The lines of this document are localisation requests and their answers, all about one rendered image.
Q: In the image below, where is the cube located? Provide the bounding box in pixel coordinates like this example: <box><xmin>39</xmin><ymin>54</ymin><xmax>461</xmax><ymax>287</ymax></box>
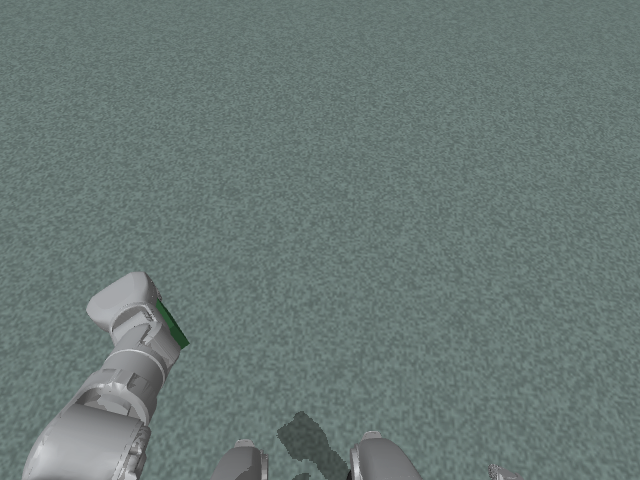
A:
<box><xmin>156</xmin><ymin>298</ymin><xmax>190</xmax><ymax>350</ymax></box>

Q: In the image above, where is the left robot arm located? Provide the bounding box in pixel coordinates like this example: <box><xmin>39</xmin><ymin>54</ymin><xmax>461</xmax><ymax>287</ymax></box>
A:
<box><xmin>22</xmin><ymin>302</ymin><xmax>181</xmax><ymax>480</ymax></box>

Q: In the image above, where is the right robot hand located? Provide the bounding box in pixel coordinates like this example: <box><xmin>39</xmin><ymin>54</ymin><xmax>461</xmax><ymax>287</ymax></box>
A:
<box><xmin>488</xmin><ymin>464</ymin><xmax>524</xmax><ymax>480</ymax></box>

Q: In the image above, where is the left robot hand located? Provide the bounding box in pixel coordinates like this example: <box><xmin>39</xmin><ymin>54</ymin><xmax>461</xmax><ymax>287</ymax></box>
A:
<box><xmin>86</xmin><ymin>271</ymin><xmax>162</xmax><ymax>333</ymax></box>

